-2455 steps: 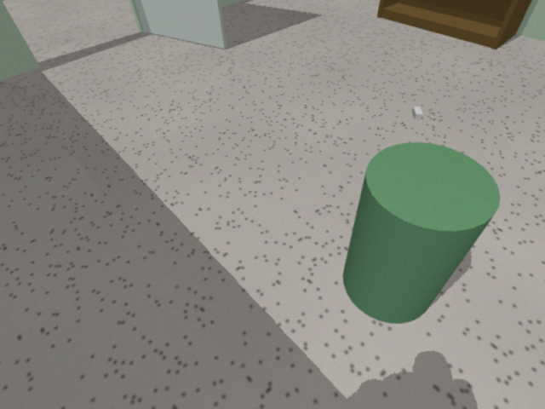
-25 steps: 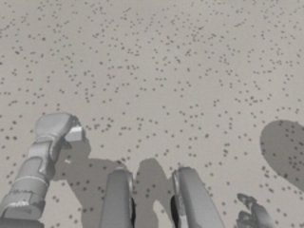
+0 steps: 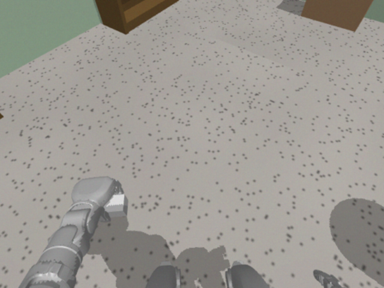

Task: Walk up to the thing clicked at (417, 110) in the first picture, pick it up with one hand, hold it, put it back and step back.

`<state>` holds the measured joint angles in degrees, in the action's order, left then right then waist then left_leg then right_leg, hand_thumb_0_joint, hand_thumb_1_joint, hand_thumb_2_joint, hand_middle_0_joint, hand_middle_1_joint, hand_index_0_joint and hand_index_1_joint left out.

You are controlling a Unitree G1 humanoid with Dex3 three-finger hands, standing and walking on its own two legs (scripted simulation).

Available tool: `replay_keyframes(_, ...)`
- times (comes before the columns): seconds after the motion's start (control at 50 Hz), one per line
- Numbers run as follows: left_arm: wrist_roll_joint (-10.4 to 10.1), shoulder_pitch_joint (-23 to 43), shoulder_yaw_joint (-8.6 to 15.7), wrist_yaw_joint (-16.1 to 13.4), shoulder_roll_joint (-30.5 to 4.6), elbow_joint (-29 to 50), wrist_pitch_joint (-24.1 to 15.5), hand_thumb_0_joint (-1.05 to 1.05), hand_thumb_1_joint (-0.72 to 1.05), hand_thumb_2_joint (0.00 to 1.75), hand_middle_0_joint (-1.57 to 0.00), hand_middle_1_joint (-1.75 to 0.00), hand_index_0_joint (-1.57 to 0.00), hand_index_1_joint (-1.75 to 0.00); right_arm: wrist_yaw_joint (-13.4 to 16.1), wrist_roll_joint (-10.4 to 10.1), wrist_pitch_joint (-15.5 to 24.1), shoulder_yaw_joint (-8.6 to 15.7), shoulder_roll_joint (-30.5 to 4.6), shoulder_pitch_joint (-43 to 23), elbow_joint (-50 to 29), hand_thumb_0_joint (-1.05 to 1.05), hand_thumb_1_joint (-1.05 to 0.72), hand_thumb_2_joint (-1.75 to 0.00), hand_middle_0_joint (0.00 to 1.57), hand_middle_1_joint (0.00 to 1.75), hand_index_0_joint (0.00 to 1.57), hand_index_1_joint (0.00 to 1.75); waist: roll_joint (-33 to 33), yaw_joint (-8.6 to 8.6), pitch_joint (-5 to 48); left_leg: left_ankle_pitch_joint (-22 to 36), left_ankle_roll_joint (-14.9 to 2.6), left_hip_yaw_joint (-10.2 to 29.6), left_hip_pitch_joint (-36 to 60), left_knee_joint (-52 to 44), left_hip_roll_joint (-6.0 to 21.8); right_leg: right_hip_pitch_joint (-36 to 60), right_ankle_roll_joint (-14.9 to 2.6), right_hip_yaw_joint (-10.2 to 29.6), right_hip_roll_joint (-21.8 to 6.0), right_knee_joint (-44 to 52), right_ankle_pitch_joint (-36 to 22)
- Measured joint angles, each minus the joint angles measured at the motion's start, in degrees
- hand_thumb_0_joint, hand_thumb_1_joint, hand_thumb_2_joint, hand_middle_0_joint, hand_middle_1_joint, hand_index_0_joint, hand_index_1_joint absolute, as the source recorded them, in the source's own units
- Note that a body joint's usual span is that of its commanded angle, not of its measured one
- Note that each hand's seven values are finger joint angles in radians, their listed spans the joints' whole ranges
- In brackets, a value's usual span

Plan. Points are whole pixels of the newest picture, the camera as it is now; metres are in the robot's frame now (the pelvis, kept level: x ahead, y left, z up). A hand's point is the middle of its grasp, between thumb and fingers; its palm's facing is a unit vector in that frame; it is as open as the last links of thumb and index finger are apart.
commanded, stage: lift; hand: left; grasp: from above
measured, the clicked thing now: (108, 206) +0.34 +0.23 -0.11
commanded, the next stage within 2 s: hold in 0.28 s
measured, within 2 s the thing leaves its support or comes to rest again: neither
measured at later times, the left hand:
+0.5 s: hand (98, 188) +0.35 +0.22 -0.01, palm faces -0.43 -0.05 -0.90, open 7.1 cm
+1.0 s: hand (93, 179) +0.35 +0.22 +0.03, palm faces -0.44 -0.04 -0.90, open 7.1 cm
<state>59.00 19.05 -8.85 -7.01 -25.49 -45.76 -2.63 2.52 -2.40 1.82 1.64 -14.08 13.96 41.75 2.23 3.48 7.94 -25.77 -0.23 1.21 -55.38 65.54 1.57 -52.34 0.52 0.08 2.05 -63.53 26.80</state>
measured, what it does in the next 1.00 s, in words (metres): rises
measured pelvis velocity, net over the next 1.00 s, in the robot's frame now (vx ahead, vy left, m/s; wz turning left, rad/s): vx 0.04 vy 0.00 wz -0.01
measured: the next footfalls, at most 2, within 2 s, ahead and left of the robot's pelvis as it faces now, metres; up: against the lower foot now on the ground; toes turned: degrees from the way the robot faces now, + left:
none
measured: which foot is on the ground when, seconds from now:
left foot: down 0.00-1.00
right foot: down 0.00-1.00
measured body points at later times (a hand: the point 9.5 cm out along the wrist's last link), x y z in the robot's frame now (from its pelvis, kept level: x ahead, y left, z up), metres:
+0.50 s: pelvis +0.03 +0.00 +0.06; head +0.08 -0.01 +0.51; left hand +0.37 +0.22 +0.04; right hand +0.13 -0.27 -0.07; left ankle +0.06 +0.11 -0.65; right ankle +0.04 -0.13 -0.65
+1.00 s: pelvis +0.04 +0.00 +0.08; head +0.06 -0.01 +0.52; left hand +0.37 +0.22 +0.08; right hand +0.16 -0.26 -0.04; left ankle +0.06 +0.11 -0.65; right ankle +0.04 -0.13 -0.65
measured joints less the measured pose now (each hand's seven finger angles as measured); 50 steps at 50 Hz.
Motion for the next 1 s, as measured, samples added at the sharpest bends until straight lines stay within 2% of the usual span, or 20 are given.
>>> replay_keyframes(0.12,-1.05,1.26,-0.4,-1.34,1.76,-2.07,2.67,-0.01,0.42,0.11,-0.97,-0.19,-0.99,-0.18,-0.32,0.05,-0.33,0.17,0.17,0.54,0.31,0.01,-0.9,-0.9,0.2,0.3,0.2,0.3,-0.06,0.07,-1.05,2.08,-0.07,-0.82,7.2,-7.05,-0.02,6.83,0.07,0.82,-0.13,6.82,-2.23)
replay_keyframes(0.26,-2.49,-0.27,-1.22,0.3,2.41,-1.31,3.87,-0.01,0.42,0.1,-0.98,-0.17,-1.01,-0.15,-0.23,-0.09,-0.72,0.46,0.23,1.32,-0.68,0.01,-0.9,-0.9,0.2,0.3,0.2,0.3,-0.11,0.02,-2.35,4.11,-0.09,-1.62,13.63,-13.64,-0.21,12.8,0.06,1.61,-0.41,12.91,-4.22)
replay_keyframes(0.5,-1.64,-1.0,-2.51,-0.02,2.91,0.37,3.56,-0.01,0.42,0.09,-0.99,-0.15,-1.02,-0.13,0.14,-0.29,-1.37,0.62,-0.05,0.28,0.2,0.01,-0.9,-0.9,0.2,0.3,0.2,0.3,-0.19,-1.23,-3.6,6.21,-0.03,-1.86,21.33,-21.04,-0.65,20.25,0.03,1.85,-0.91,19.82,-6.07)
replay_keyframes(0.74,-2.37,-1.62,-3.12,4.65,2.63,1.94,3.09,-0.01,0.43,0.07,-0.99,-0.15,-1.02,-0.13,-0.03,-0.85,-2.71,0.75,-0.64,-0.09,-1.53,0.01,-0.9,-0.9,0.2,0.3,0.2,0.3,-0.08,-1.46,-3.46,7.32,-0.1,-2.43,27.18,-25.88,-0.68,25.83,0.02,2.42,-1.0,24.54,-7.32)
replay_keyframes(1.0,-1.82,-2.43,-3.48,5.58,2.38,4.64,2.98,-0.01,0.42,0.09,-0.99,-0.15,-1.03,-0.13,-0.19,-1.04,-4.08,0.61,-0.49,-0.56,-2.19,0.01,-0.89,-0.9,0.2,0.3,0.2,0.3,0.11,-2.53,-4.57,8.78,-0.14,-2.65,30.92,-29.26,-0.85,29.37,0.04,2.65,-1.2,27.6,-8.67)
